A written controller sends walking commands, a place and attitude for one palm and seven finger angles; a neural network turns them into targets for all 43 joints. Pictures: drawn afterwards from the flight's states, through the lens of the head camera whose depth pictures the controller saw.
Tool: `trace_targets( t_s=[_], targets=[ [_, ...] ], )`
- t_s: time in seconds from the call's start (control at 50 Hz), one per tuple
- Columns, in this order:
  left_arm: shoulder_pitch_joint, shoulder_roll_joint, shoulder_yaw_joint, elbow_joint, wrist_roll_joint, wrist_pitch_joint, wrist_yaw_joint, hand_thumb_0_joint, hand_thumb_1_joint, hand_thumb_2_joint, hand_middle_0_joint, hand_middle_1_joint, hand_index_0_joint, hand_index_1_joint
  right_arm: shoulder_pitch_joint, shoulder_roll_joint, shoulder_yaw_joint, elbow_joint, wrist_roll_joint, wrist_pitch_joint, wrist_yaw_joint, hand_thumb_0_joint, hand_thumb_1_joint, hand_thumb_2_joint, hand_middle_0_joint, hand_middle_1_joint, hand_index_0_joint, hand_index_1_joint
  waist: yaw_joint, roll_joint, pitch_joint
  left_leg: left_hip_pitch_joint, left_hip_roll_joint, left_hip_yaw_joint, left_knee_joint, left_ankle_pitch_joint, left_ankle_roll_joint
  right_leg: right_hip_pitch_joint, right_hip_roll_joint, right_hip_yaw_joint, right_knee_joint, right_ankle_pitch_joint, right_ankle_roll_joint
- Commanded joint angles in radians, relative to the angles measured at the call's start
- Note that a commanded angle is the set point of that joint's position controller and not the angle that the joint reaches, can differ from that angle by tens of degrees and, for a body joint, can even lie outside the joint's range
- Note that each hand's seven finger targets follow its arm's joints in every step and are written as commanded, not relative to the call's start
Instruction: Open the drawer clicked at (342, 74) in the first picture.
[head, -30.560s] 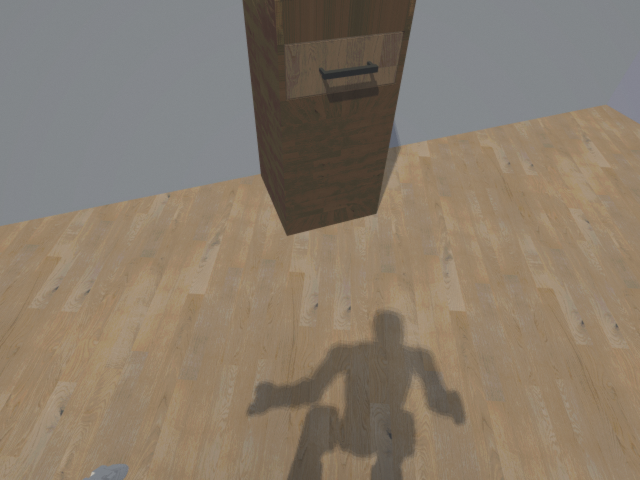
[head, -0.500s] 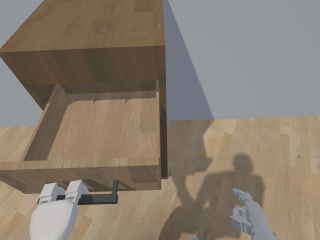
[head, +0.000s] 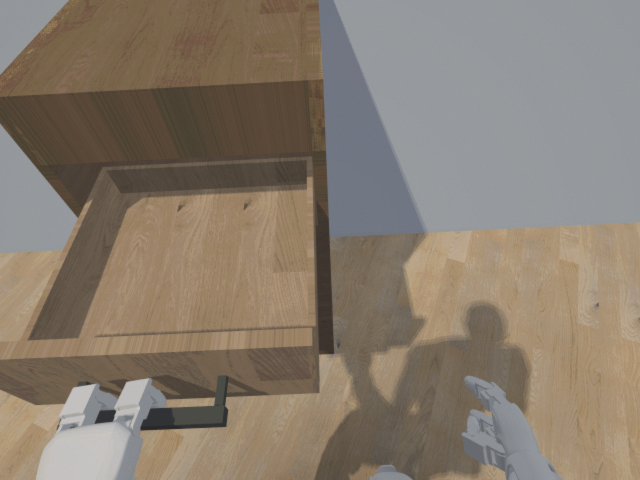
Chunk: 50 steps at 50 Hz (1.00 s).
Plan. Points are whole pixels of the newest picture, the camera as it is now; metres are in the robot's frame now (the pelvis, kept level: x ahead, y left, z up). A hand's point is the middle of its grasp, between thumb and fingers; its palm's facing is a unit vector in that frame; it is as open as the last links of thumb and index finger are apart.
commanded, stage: open the thumb to release the handle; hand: left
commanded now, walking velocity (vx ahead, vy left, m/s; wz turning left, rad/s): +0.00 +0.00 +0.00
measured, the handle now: (148, 402) +0.20 +0.22 +0.01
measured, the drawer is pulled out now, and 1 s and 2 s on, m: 0.30 0.30 0.30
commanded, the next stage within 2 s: lift the hand off the handle in 0.48 s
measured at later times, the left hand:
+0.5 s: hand (119, 461) +0.14 +0.24 -0.01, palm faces -0.01 -0.08 -1.00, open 12.5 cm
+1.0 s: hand (125, 455) +0.15 +0.24 -0.01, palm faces +0.00 -0.06 -1.00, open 13.5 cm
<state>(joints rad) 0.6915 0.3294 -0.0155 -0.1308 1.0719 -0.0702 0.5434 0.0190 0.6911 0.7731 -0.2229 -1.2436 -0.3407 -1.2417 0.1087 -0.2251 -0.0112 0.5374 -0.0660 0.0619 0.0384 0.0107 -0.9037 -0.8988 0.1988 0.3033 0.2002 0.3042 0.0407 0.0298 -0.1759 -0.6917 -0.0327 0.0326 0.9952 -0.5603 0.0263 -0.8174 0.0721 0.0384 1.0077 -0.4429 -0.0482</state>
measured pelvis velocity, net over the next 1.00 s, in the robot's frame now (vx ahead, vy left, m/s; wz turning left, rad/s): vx -0.02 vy -0.01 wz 0.05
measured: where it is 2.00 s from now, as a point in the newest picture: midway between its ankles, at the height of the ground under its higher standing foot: outside the picture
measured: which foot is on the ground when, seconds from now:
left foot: down 0.00-1.00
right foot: down 0.00-1.00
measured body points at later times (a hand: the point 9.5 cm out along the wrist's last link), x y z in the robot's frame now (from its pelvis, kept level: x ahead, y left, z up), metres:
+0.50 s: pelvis -0.01 +0.00 +0.01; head +0.03 -0.02 +0.46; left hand +0.14 +0.24 +0.05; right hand +0.22 -0.21 -0.09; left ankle -0.04 +0.10 -0.67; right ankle +0.02 -0.09 -0.67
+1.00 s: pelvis -0.02 -0.01 +0.01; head +0.02 -0.03 +0.46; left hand +0.15 +0.24 +0.05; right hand +0.21 -0.21 -0.10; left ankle -0.04 +0.10 -0.67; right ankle +0.02 -0.09 -0.67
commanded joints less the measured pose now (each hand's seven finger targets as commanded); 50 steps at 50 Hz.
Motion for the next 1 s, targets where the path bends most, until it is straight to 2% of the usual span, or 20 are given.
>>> trace_targets(
  t_s=[0.0, 0.04, 0.12, 0.18, 0.2, 0.24, 0.3, 0.36, 0.44, 0.54, 0.56, 0.58, 0.6, 0.64, 0.68, 0.74, 0.86, 0.92, 0.94, 0.98],
  targets=[
    [-0.029, 0.120, 0.129, -0.079, 0.028, 0.004, 0.099, 0.000, 0.760, 0.840, -0.390, -1.335, -0.390, -1.335, -0.097, -0.111, -0.051, -0.132, -0.009, -0.054, -0.029, 0.000, -0.900, -0.900, 0.200, 0.300, 0.200, 0.300, 0.027, -0.020, -0.134, 0.019, -0.013, -0.068, -0.087, 0.350, -0.010, 0.162, -0.030, 0.036, -0.115, 0.327, -0.017],
    [0.017, 0.117, 0.123, -0.076, 0.023, 0.013, 0.109, 0.000, 0.620, 0.780, -0.380, -1.320, -0.380, -1.320, -0.092, -0.110, -0.051, -0.138, -0.007, -0.061, -0.029, 0.000, -0.900, -0.900, 0.200, 0.300, 0.200, 0.300, 0.045, -0.015, -0.193, 0.055, -0.013, -0.066, -0.088, 0.389, -0.016, 0.175, -0.025, 0.043, -0.111, 0.333, -0.020],
    [-0.022, 0.109, 0.078, -0.136, -0.006, 0.055, 0.091, 0.000, 0.340, 0.660, -0.360, -1.290, -0.360, -1.290, -0.091, -0.122, -0.055, -0.143, 0.004, -0.054, -0.039, 0.000, -0.900, -0.900, 0.200, 0.300, 0.200, 0.300, 0.032, -0.011, -0.250, 0.092, -0.012, -0.062, -0.102, 0.435, -0.012, 0.237, -0.032, 0.023, -0.130, 0.380, -0.012],
    [-0.019, 0.085, 0.035, -0.091, 0.001, 0.075, 0.073, 0.000, 0.130, 0.570, -0.345, -1.268, -0.345, -1.268, -0.103, -0.117, -0.045, -0.139, 0.013, -0.053, -0.043, 0.000, -0.900, -0.900, 0.200, 0.300, 0.200, 0.300, 0.032, -0.059, -0.180, 0.070, -0.009, -0.063, -0.126, 0.399, -0.010, 0.240, -0.032, 0.018, -0.152, 0.345, -0.007],
    [-0.060, 0.076, 0.012, -0.093, 0.003, 0.081, 0.065, 0.000, 0.060, 0.540, -0.340, -1.260, -0.340, -1.260, -0.109, -0.119, -0.044, -0.136, 0.014, -0.052, -0.044, 0.000, -0.900, -0.900, 0.200, 0.300, 0.200, 0.300, 0.020, -0.070, -0.159, 0.065, -0.008, -0.064, -0.132, 0.374, -0.007, 0.233, -0.035, 0.015, -0.163, 0.325, -0.006],
    [-0.052, 0.095, 0.028, -0.080, 0.004, 0.080, 0.058, 0.000, -0.080, 0.480, -0.330, -1.245, -0.330, -1.245, -0.116, -0.117, -0.039, -0.139, 0.017, -0.054, -0.049, 0.000, -0.900, -0.900, 0.200, 0.300, 0.200, 0.300, 0.033, -0.062, -0.140, 0.060, -0.013, -0.059, -0.147, 0.340, -0.004, 0.248, -0.036, 0.025, -0.178, 0.300, -0.008],
    [-0.082, 0.081, -0.003, -0.070, 0.009, 0.082, 0.044, 0.000, -0.290, 0.390, -0.315, -1.222, -0.315, -1.222, -0.119, -0.114, -0.033, -0.139, 0.018, -0.055, -0.047, 0.000, -0.900, -0.900, 0.200, 0.300, 0.200, 0.300, 0.026, -0.046, -0.106, 0.063, -0.013, -0.057, -0.163, 0.301, 0.000, 0.237, -0.038, 0.020, -0.200, 0.244, -0.009],
    [-0.114, 0.100, 0.018, -0.050, 0.013, 0.078, 0.038, 0.000, -0.500, 0.300, -0.300, -1.200, -0.300, -1.200, -0.121, -0.113, -0.030, -0.136, 0.017, -0.056, -0.053, 0.000, -0.900, -0.900, 0.200, 0.300, 0.200, 0.300, 0.030, -0.051, -0.094, 0.055, -0.015, -0.057, -0.175, 0.266, 0.000, 0.242, -0.038, 0.025, -0.212, 0.209, -0.009],
    [-0.145, 0.085, 0.001, -0.063, 0.019, 0.069, 0.039, 0.000, -0.500, 0.300, -0.300, -1.200, -0.300, -1.200, -0.119, -0.111, -0.034, -0.134, 0.012, -0.060, -0.052, 0.000, -0.900, -0.900, 0.200, 0.300, 0.200, 0.300, 0.030, -0.001, -0.122, 0.090, -0.016, -0.055, -0.172, 0.288, -0.001, 0.234, -0.036, 0.023, -0.209, 0.215, -0.013],
    [-0.158, 0.100, 0.026, -0.025, 0.020, 0.063, 0.042, 0.000, -0.500, 0.300, -0.300, -1.200, -0.300, -1.200, -0.120, -0.112, -0.034, -0.126, 0.014, -0.062, -0.058, 0.000, -0.900, -0.900, 0.200, 0.300, 0.200, 0.300, 0.027, -0.051, -0.104, 0.066, -0.018, -0.060, -0.170, 0.275, -0.002, 0.235, -0.033, 0.027, -0.209, 0.221, -0.010],
    [-0.207, 0.054, -0.029, 0.009, 0.031, 0.067, 0.041, 0.000, -0.500, 0.300, -0.300, -1.200, -0.300, -1.200, -0.120, -0.111, -0.035, -0.117, 0.011, -0.063, -0.057, 0.000, -0.900, -0.900, 0.200, 0.300, 0.200, 0.300, 0.006, -0.054, -0.084, 0.056, -0.016, -0.062, -0.158, 0.264, -0.002, 0.198, -0.035, 0.019, -0.203, 0.208, -0.008],
    [-0.243, 0.054, -0.029, 0.002, 0.034, 0.063, 0.040, 0.000, -0.500, 0.300, -0.300, -1.200, -0.300, -1.200, -0.118, -0.111, -0.040, -0.115, 0.011, -0.065, -0.057, 0.000, -0.900, -0.900, 0.200, 0.300, 0.200, 0.300, 0.006, -0.049, -0.091, 0.060, -0.013, -0.066, -0.157, 0.260, -0.002, 0.185, -0.036, 0.014, -0.200, 0.194, -0.009],
    [-0.258, 0.062, -0.027, -0.008, 0.038, 0.063, 0.042, 0.000, -0.500, 0.300, -0.300, -1.200, -0.300, -1.200, -0.121, -0.113, -0.040, -0.116, 0.011, -0.067, -0.059, 0.000, -0.900, -0.900, 0.200, 0.300, 0.200, 0.300, 0.011, -0.023, -0.095, 0.063, -0.014, -0.065, -0.159, 0.255, -0.002, 0.183, -0.038, 0.010, -0.198, 0.183, -0.010],
    [-0.291, 0.098, 0.009, -0.012, 0.043, 0.065, 0.053, 0.000, -0.500, 0.300, -0.300, -1.200, -0.300, -1.200, -0.115, -0.114, -0.041, -0.111, 0.007, -0.068, -0.064, 0.000, -0.900, -0.900, 0.200, 0.300, 0.200, 0.300, 0.018, -0.029, -0.141, 0.078, -0.014, -0.064, -0.157, 0.270, -0.004, 0.197, -0.036, 0.017, -0.192, 0.197, -0.012],
    [-0.256, 0.099, 0.014, -0.003, 0.046, 0.070, 0.064, 0.000, -0.500, 0.300, -0.300, -1.200, -0.300, -1.200, -0.118, -0.108, -0.041, -0.111, 0.009, -0.069, -0.067, 0.000, -0.900, -0.900, 0.200, 0.300, 0.200, 0.300, 0.025, -0.028, -0.172, 0.079, -0.018, -0.061, -0.148, 0.294, -0.006, 0.219, -0.035, 0.017, -0.181, 0.234, -0.011],
    [-0.330, 0.075, -0.021, -0.002, 0.043, 0.089, 0.060, 0.000, -0.500, 0.300, -0.300, -1.200, -0.300, -1.200, -0.121, -0.113, -0.042, -0.105, 0.010, -0.066, -0.071, 0.000, -0.900, -0.900, 0.200, 0.300, 0.200, 0.300, 0.005, -0.048, -0.160, 0.079, -0.015, -0.064, -0.151, 0.277, -0.006, 0.203, -0.038, 0.015, -0.194, 0.213, -0.007],
    [-0.370, 0.093, -0.011, 0.032, 0.035, 0.112, 0.047, 0.000, -0.500, 0.300, -0.300, -1.200, -0.300, -1.200, -0.130, -0.110, -0.037, -0.094, 0.020, -0.063, -0.087, 0.000, -0.900, -0.900, 0.200, 0.300, 0.200, 0.300, 0.006, -0.073, -0.142, 0.063, -0.019, -0.060, -0.164, 0.242, 0.000, 0.230, -0.044, 0.023, -0.218, 0.196, -0.002],
    [-0.419, 0.128, 0.003, -0.056, 0.023, 0.122, 0.036, 0.000, -0.500, 0.300, -0.300, -1.200, -0.300, -1.200, -0.134, -0.113, -0.034, -0.103, 0.021, -0.060, -0.095, 0.000, -0.900, -0.900, 0.200, 0.300, 0.200, 0.300, 0.010, -0.034, -0.175, 0.105, -0.021, -0.060, -0.188, 0.249, 0.002, 0.267, -0.046, 0.025, -0.240, 0.187, -0.005],
    [-0.393, 0.137, 0.015, -0.074, 0.018, 0.124, 0.033, 0.000, -0.500, 0.300, -0.300, -1.200, -0.300, -1.200, -0.134, -0.107, -0.034, -0.108, 0.022, -0.059, -0.097, 0.000, -0.900, -0.900, 0.200, 0.300, 0.200, 0.300, 0.022, -0.031, -0.192, 0.120, -0.022, -0.055, -0.194, 0.255, 0.002, 0.289, -0.047, 0.028, -0.245, 0.191, -0.003],
    [-0.403, 0.141, 0.010, -0.104, 0.006, 0.125, 0.021, 0.000, -0.500, 0.300, -0.300, -1.200, -0.300, -1.200, -0.137, -0.105, -0.030, -0.109, 0.024, -0.058, -0.101, 0.000, -0.900, -0.900, 0.200, 0.300, 0.200, 0.300, 0.015, -0.027, -0.171, 0.135, -0.024, -0.056, -0.207, 0.258, 0.004, 0.300, -0.049, 0.032, -0.265, 0.192, -0.002]
  ],
)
